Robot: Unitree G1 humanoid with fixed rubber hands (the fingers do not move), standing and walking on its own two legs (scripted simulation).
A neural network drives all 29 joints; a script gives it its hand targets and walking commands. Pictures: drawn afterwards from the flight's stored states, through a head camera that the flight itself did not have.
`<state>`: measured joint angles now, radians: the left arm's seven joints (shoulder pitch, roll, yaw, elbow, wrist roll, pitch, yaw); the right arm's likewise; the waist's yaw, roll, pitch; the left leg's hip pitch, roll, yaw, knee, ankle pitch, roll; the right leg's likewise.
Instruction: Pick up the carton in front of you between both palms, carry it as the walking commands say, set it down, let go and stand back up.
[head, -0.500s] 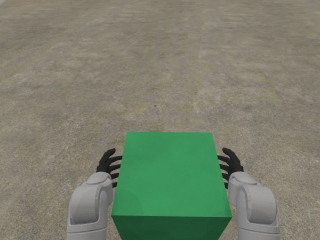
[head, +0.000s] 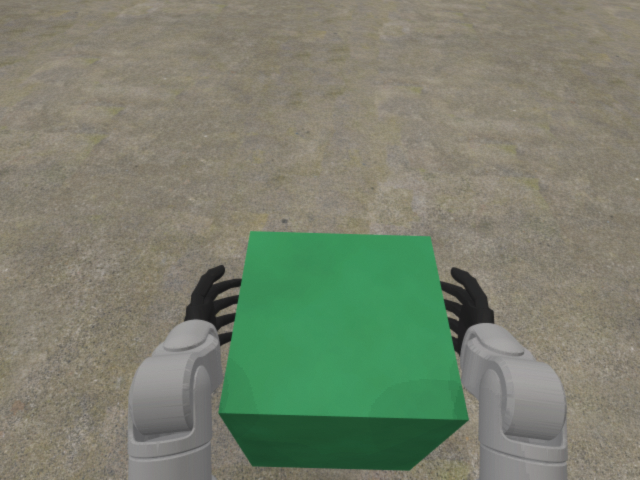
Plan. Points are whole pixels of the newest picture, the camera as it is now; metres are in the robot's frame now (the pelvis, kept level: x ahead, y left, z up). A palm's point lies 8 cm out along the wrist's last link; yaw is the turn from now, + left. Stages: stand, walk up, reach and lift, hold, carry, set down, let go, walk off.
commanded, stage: carry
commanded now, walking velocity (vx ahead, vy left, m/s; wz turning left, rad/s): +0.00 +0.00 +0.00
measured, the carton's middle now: (335, 359) +0.27 +0.00 +0.02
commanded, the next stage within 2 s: hold in 1.66 s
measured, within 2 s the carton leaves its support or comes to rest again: neither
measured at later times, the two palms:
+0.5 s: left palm (222, 300) +0.33 +0.15 +0.05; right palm (451, 297) +0.35 -0.15 +0.05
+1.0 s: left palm (214, 312) +0.33 +0.16 +0.04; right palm (439, 308) +0.34 -0.14 +0.04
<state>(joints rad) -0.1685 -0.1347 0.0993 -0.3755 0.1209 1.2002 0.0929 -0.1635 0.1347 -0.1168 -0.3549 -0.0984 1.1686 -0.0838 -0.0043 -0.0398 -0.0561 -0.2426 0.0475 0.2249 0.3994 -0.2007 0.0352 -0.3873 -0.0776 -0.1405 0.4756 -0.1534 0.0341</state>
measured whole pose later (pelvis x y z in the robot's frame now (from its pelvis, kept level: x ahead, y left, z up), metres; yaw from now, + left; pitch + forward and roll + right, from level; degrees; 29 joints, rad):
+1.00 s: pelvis +0.04 +0.00 -0.01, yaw +2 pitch +2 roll +0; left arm -0.25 -0.15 0.21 0.22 0.26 0.69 0.00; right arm -0.25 0.15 -0.21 0.23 -0.26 0.68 -0.01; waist 0.00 0.00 -0.10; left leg -0.22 0.06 0.18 0.52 -0.32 0.01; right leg -0.33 -0.09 -0.20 0.51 -0.20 0.00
